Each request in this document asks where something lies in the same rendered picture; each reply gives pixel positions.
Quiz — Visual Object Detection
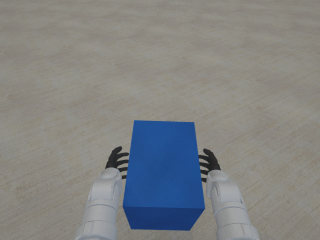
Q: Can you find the left robot hand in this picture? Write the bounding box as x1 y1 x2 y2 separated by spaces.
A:
105 146 129 179

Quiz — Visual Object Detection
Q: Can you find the carton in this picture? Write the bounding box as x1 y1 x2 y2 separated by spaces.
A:
122 120 205 231

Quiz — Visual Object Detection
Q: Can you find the right robot hand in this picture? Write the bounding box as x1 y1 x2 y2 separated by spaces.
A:
198 148 221 183

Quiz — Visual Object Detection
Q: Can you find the robot left forearm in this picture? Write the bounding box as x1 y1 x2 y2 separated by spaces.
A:
73 167 123 240

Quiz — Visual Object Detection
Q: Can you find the robot right forearm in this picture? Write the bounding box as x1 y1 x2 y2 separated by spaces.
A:
206 169 260 240

